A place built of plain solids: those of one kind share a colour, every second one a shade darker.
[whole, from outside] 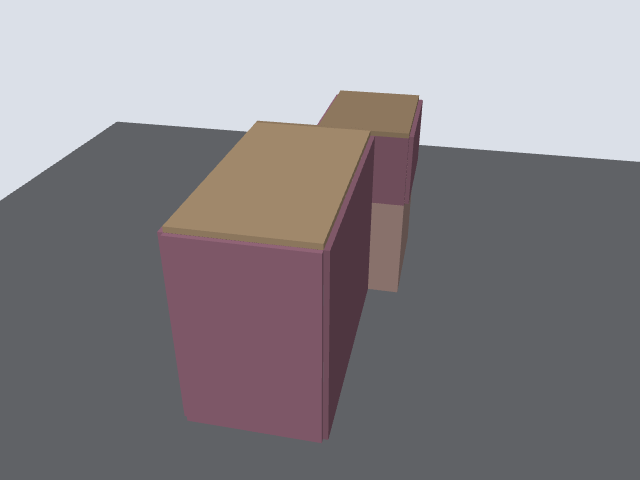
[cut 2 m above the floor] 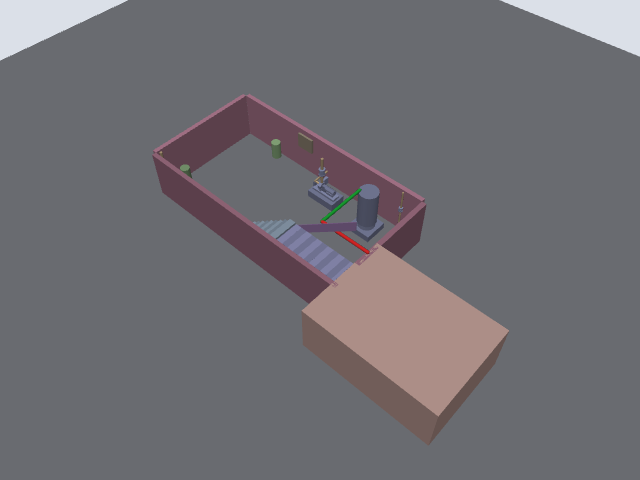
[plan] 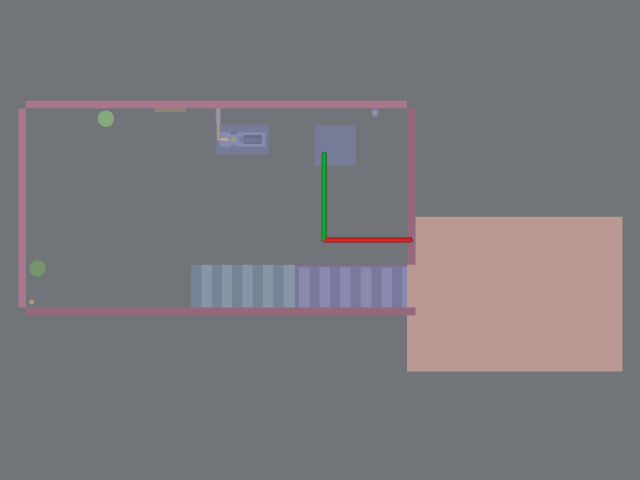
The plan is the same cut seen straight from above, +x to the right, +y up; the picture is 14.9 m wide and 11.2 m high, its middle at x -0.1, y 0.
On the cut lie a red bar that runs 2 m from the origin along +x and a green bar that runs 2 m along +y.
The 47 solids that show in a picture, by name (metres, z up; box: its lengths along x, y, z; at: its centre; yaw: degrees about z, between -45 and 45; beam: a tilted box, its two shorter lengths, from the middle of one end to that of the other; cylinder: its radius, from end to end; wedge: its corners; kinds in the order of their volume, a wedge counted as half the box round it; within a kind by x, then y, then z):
{
 "floor_1": {"box": [5.03, 3.61, 4.59], "at": [4.44, -1.26, 2.0]},
 "wall_1": {"box": [0.18, 4.65, 7.25], "at": [-7.05, 0.75, 3.57]},
 "wall_2": {"box": [8.89, 0.18, 7.25], "at": [-2.51, 3.16, 3.57]},
 "wall_3": {"box": [9.09, 0.18, 7.25], "at": [-2.41, -1.67, 3.57]},
 "wall_4": {"box": [0.2, 1.49, 2.9], "at": [2.03, -2.32, 5.75]},
 "wall_5": {"box": [0.2, 3.65, 7.25], "at": [2.03, 1.25, 3.57]},
 "wall_6": {"box": [4.83, 0.18, 2.9], "at": [4.54, -3.16, 5.75]},
 "wall_7": {"box": [4.83, 0.18, 2.9], "at": [4.54, 0.63, 5.75]},
 "roof_1": {"box": [8.89, 4.65, 0.2], "at": [-2.51, 0.75, 7.3]},
 "roof_2": {"box": [0.2, 6.14, 0.2], "at": [2.03, 0.0, 7.3]},
 "roof_3": {"box": [4.83, 3.61, 0.2], "at": [4.54, -1.26, 7.3]},
 "under_1": {"box": [0.24, 0.94, 1.91], "at": [-0.71, -1.11, 0.91]},
 "under_2": {"box": [0.25, 0.94, 2.11], "at": [-0.47, -1.11, 1.0]},
 "under_3": {"box": [0.24, 0.94, 2.3], "at": [-0.23, -1.11, 1.1]},
 "under_4": {"box": [0.24, 0.94, 2.5], "at": [0.01, -1.11, 1.2]},
 "under_5": {"box": [0.24, 0.94, 2.69], "at": [0.25, -1.11, 1.3]},
 "under_6": {"box": [0.25, 0.94, 2.89], "at": [0.49, -1.11, 1.39]},
 "under_7": {"box": [0.24, 0.94, 3.09], "at": [0.73, -1.11, 1.49]},
 "under_8": {"box": [0.25, 0.94, 3.28], "at": [0.97, -1.11, 1.59]},
 "under_9": {"box": [0.24, 0.94, 3.48], "at": [1.21, -1.11, 1.69]},
 "under_10": {"box": [0.25, 0.94, 3.67], "at": [1.45, -1.11, 1.79]},
 "under_11": {"box": [0.24, 0.94, 3.87], "at": [1.69, -1.11, 1.88]},
 "under_12": {"box": [0.12, 0.94, 4.06], "at": [1.87, -1.11, 1.98]},
 "plant_1": {"box": [0.12, 0.38, 0.37], "at": [-2.47, 2.88, 0.14]},
 "plant_2": {"cylinder": 0.13, "from": [-2.11, 2.35, 1.45], "to": [-2.11, 2.35, 1.48]},
 "plant_3": {"box": [1.24, 0.7, 0.37], "at": [-1.91, 2.35, 0.14]},
 "plant_4": {"box": [1.08, 0.34, 0.09], "at": [-1.91, 2.35, 0.37]},
 "plant_5": {"wedge": [[-1.88, 2.25, 0.65], [-1.88, 2.3, 0.71], [-1.88, 2.39, 0.71], [-1.88, 2.45, 0.65], [-1.45, 2.25, 0.65], [-1.45, 2.3, 0.71], [-1.45, 2.39, 0.71], [-1.45, 2.45, 0.65]]},
 "plant_6": {"box": [0.96, 0.96, 0.33], "at": [0.26, 2.2, 0.11]},
 "plant_7": {"cylinder": 0.34, "from": [0.26, 2.2, 0.28], "to": [0.26, 2.2, 0.51]},
 "plant_8": {"cylinder": 0.38, "from": [0.26, 2.2, 0.51], "to": [0.26, 2.2, 2.08]},
 "string_1": {"wedge": [[-2.55, -0.64, -0.05], [-2.55, -0.64, 0.34], [-2.55, -0.6, -0.05], [-2.55, -0.6, 0.34], [1.93, -0.64, 3.6], [1.93, -0.64, 3.99], [1.93, -0.6, 3.6], [1.93, -0.6, 3.99]]},
 "bin_1": {"cylinder": 0.19, "from": [-6.69, -0.67, 0.0], "to": [-6.69, -0.67, 0.75]},
 "bin_2": {"cylinder": 0.19, "from": [-5.1, 2.83, 0.0], "to": [-5.1, 2.83, 0.75]},
 "tread_1": {"wedge": [[-3.11, -1.58, -0.05], [-3.11, -1.58, 0.19], [-3.11, -0.58, -0.05], [-3.11, -0.58, 0.19], [-2.74, -1.58, -0.05], [-2.74, -1.58, 0.19], [-2.74, -0.58, -0.05], [-2.74, -0.58, 0.19]]},
 "tread_2": {"wedge": [[-2.87, -1.58, 0.3], [-2.87, -1.58, 0.39], [-2.87, -0.58, 0.3], [-2.87, -0.58, 0.39], [-2.61, -1.58, 0.3], [-2.61, -1.58, 0.39], [-2.61, -0.58, 0.3], [-2.61, -0.58, 0.39]]},
 "tread_3": {"wedge": [[-2.63, -1.58, 0.49], [-2.63, -1.58, 0.58], [-2.63, -0.58, 0.49], [-2.63, -0.58, 0.58], [-2.37, -1.58, 0.49], [-2.37, -1.58, 0.58], [-2.37, -0.58, 0.49], [-2.37, -0.58, 0.58]]},
 "tread_4": {"wedge": [[-2.39, -1.58, 0.68], [-2.39, -1.58, 0.78], [-2.39, -0.58, 0.68], [-2.39, -0.58, 0.78], [-2.13, -1.58, 0.68], [-2.13, -1.58, 0.78], [-2.13, -0.58, 0.68], [-2.13, -0.58, 0.77]]},
 "tread_5": {"wedge": [[-2.15, -1.58, 0.88], [-2.15, -1.58, 0.97], [-2.15, -0.58, 0.88], [-2.15, -0.58, 0.97], [-1.89, -1.58, 0.88], [-1.89, -1.58, 0.97], [-1.89, -0.58, 0.88], [-1.89, -0.58, 0.97]]},
 "tread_6": {"wedge": [[-1.91, -1.58, 1.08], [-1.91, -1.58, 1.17], [-1.91, -0.58, 1.08], [-1.91, -0.58, 1.17], [-1.65, -1.58, 1.08], [-1.65, -1.58, 1.17], [-1.65, -0.58, 1.08], [-1.65, -0.58, 1.17]]},
 "tread_7": {"wedge": [[-1.67, -1.58, 1.27], [-1.67, -1.58, 1.36], [-1.67, -0.58, 1.27], [-1.67, -0.58, 1.36], [-1.41, -1.58, 1.27], [-1.41, -1.58, 1.36], [-1.41, -0.58, 1.27], [-1.41, -0.58, 1.36]]},
 "tread_8": {"wedge": [[-1.43, -1.58, 1.47], [-1.43, -1.58, 1.56], [-1.43, -0.58, 1.47], [-1.43, -0.58, 1.56], [-1.17, -1.58, 1.47], [-1.17, -1.58, 1.56], [-1.17, -0.58, 1.47], [-1.17, -0.58, 1.56]]},
 "tread_9": {"wedge": [[-1.19, -1.58, 1.66], [-1.19, -1.58, 1.75], [-1.19, -0.58, 1.66], [-1.19, -0.58, 1.75], [-0.93, -1.58, 1.66], [-0.93, -1.58, 1.75], [-0.93, -0.58, 1.66], [-0.93, -0.58, 1.75]]},
 "tread_10": {"wedge": [[-0.95, -1.58, 1.86], [-0.95, -1.58, 1.95], [-0.95, -0.58, 1.86], [-0.95, -0.58, 1.95], [-0.69, -1.58, 1.86], [-0.69, -1.58, 1.95], [-0.69, -0.58, 1.86], [-0.69, -0.58, 1.95]]},
 "cabinet_1": {"box": [0.73, 0.09, 0.66], "at": [-3.59, 3.03, 1.45]},
 "pipe_1": {"box": [0.06, 0.75, 0.06], "at": [-2.47, 2.69, 0.61]},
 "pipe_2": {"cylinder": 0.035, "from": [1.18, 2.97, 0.0], "to": [1.18, 2.97, 2.07]}
}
